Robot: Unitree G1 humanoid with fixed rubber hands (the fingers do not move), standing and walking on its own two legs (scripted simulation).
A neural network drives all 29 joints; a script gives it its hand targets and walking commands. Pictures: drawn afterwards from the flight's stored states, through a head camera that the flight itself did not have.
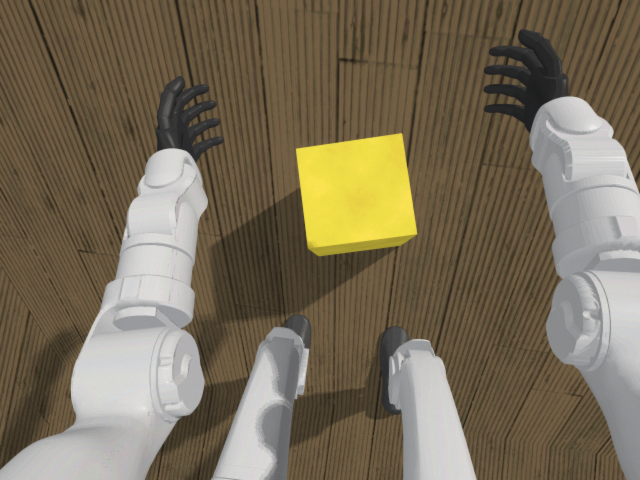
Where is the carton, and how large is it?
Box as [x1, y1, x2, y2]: [296, 133, 416, 255]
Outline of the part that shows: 401,133 296,149 308,248 317,255 400,245 416,234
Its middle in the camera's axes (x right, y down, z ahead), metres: +0.07 -0.09 +0.87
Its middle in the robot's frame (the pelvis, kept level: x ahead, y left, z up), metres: +0.51 +0.02 -0.52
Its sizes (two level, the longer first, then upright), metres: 0.210 0.200 0.250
